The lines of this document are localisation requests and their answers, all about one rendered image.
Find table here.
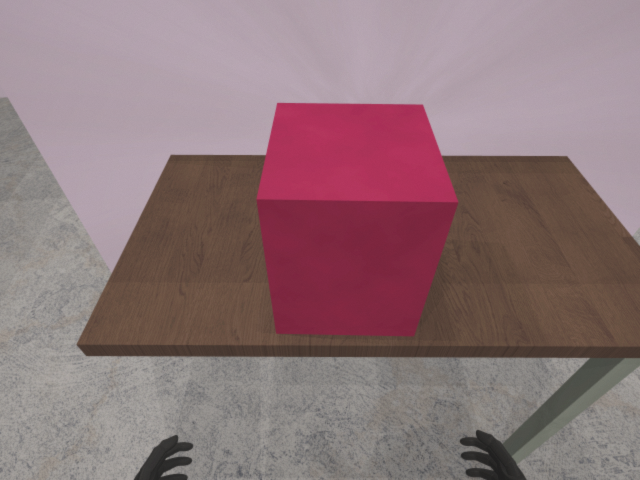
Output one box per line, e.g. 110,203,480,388
76,155,640,464

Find carton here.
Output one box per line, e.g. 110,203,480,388
256,103,458,336

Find left robot hand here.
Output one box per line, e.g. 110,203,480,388
134,435,193,480

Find right robot hand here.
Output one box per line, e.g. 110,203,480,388
460,430,527,480

